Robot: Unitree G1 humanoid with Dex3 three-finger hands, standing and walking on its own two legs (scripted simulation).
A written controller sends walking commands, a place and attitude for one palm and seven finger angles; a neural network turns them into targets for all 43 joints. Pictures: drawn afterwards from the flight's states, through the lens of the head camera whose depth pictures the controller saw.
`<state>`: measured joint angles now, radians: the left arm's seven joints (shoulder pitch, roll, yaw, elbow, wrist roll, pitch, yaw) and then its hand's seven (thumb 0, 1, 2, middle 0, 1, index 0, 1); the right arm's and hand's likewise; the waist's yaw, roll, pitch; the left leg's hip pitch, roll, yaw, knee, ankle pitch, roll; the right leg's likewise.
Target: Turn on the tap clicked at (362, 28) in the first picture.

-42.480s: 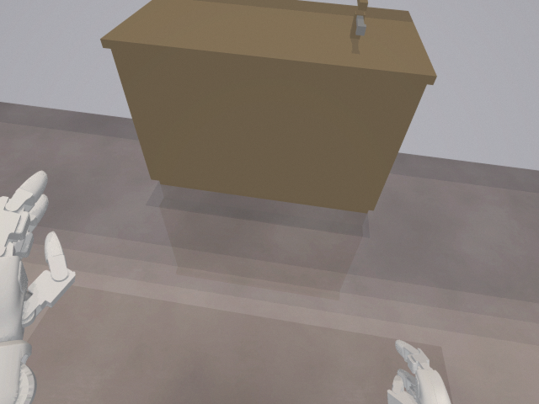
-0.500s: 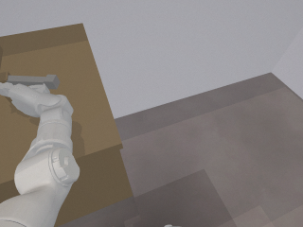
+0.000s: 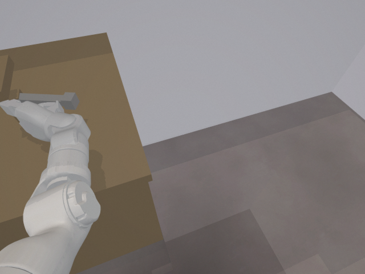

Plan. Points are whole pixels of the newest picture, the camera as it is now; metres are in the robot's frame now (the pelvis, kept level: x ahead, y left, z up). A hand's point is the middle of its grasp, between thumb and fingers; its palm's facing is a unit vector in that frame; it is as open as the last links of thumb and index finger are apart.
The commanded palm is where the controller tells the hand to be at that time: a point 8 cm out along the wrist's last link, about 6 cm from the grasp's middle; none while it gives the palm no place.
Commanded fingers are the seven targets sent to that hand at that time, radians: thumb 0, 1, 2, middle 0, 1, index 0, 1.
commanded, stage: lift the hand up off the lever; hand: left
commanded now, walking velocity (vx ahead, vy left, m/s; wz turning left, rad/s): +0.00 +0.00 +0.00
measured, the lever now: (70, 101) +0.50 +0.22 +0.11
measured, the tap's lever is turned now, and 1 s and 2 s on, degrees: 66 66 66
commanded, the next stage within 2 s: draw the hand back beside the body in 0.54 s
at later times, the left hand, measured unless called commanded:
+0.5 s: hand (57, 106) +0.48 +0.24 +0.12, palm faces +0.85 -0.52 -0.08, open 8.2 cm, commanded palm +0.44 +0.27 +0.18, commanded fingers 0.00 0.90 0.90 -0.15 -0.15 -0.15 -0.15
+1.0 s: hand (42, 131) +0.40 +0.26 +0.12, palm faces +0.50 -0.86 -0.13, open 7.8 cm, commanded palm +0.35 +0.28 +0.19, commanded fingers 0.00 0.90 0.90 -0.17 -0.21 -0.17 -0.21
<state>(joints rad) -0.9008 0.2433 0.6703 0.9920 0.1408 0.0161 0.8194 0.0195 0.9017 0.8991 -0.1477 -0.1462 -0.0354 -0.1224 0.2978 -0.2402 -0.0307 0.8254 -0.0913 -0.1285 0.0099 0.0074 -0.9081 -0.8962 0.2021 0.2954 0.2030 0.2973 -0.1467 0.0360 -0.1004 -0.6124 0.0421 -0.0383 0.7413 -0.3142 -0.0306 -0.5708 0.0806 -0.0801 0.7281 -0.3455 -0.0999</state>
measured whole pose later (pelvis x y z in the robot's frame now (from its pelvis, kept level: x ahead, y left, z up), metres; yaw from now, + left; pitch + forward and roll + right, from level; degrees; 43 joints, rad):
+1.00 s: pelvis +0.01 +0.02 +0.02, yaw -2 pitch +2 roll +1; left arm -0.36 0.27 0.39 0.50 -0.11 0.13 0.27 0.01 0.90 0.90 -0.16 -0.18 -0.16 -0.16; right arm 0.24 -0.27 -0.04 0.74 0.02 -0.11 -0.03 0.01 -0.91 -0.90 0.20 0.30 0.20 0.30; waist -0.08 0.06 -0.01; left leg -0.31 0.02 0.02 0.53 -0.26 -0.02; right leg -0.29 0.06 -0.02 0.55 -0.29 -0.07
